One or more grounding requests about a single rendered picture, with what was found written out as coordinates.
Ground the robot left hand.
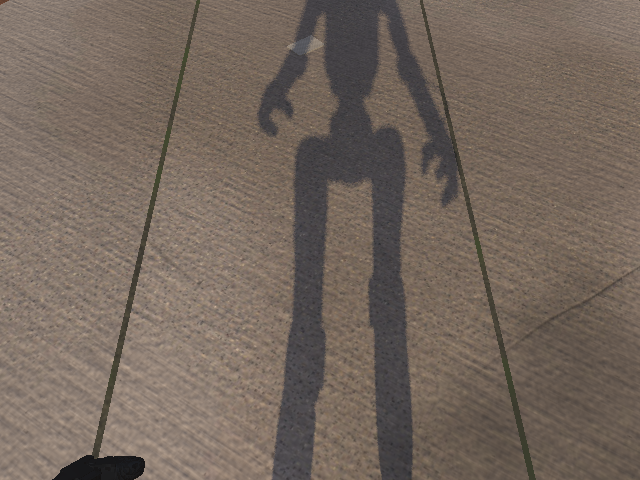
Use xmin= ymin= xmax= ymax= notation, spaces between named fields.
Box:
xmin=52 ymin=455 xmax=145 ymax=480

